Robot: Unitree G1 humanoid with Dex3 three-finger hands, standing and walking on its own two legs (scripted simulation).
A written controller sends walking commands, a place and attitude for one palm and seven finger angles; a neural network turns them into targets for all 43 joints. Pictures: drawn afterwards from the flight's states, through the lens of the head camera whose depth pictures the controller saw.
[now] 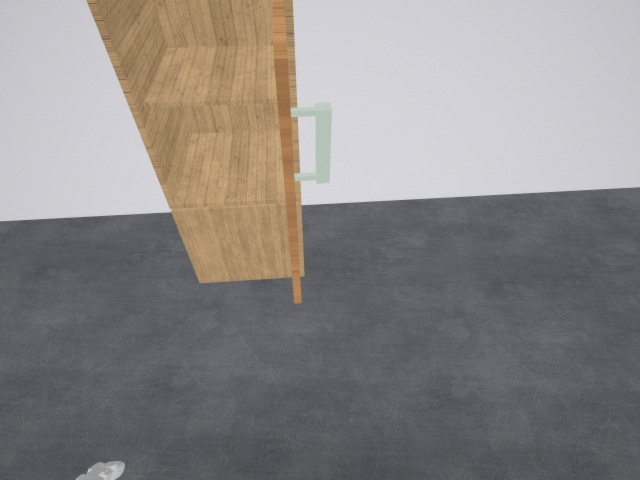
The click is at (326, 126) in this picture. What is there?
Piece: cupboard door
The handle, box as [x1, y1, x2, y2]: [291, 102, 331, 183]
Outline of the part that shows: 329,102 315,103 314,107 291,108 291,116 315,116 316,171 311,173 294,173 295,180 315,179 317,183 329,182 331,108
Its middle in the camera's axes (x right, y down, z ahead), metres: -0.02 -0.16 +0.66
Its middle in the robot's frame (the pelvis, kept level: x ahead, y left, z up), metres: +0.61 +0.06 +0.08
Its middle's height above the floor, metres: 0.85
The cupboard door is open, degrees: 90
